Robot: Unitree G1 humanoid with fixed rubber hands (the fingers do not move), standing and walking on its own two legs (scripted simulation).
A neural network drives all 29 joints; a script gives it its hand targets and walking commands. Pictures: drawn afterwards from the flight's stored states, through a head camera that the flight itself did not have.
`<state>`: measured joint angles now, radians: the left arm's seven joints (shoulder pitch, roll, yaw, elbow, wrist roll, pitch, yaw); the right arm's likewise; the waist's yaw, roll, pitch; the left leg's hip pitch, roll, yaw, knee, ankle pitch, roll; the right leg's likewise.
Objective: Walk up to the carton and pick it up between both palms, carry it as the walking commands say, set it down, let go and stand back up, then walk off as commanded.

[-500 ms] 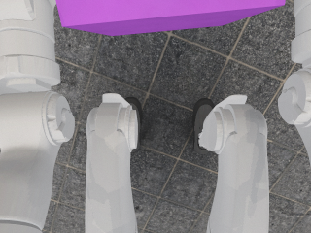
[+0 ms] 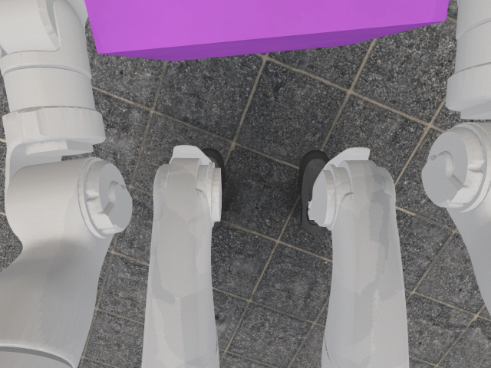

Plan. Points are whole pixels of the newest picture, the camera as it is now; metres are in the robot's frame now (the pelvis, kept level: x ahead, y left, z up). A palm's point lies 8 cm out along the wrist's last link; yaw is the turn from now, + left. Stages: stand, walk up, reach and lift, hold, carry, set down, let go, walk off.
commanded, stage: reach and lift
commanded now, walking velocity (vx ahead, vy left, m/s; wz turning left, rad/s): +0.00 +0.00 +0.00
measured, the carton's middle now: out of the picture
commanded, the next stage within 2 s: none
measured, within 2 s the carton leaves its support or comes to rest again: neither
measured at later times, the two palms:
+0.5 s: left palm out of the picture +0.54 +0.22 -0.04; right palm out of the picture +0.57 -0.16 -0.04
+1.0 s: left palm out of the picture +0.51 +0.22 +0.02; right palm out of the picture +0.55 -0.16 +0.02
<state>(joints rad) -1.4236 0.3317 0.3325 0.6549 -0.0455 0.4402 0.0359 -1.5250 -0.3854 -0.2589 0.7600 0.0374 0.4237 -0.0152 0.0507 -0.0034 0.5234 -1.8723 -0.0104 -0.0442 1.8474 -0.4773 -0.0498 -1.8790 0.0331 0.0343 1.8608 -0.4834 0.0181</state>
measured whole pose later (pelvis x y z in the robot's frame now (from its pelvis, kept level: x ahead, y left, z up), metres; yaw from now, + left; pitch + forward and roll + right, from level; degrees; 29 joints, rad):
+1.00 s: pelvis +0.00 +0.00 +0.11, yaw +1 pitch +22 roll +0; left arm -1.23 0.23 0.39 0.50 0.03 0.49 0.00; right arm -1.31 -0.28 -0.35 0.60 -0.05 0.46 0.04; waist 0.04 0.00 0.52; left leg -1.46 -0.02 -0.05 1.45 -0.38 -0.05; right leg -1.46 0.03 0.04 1.47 -0.39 0.02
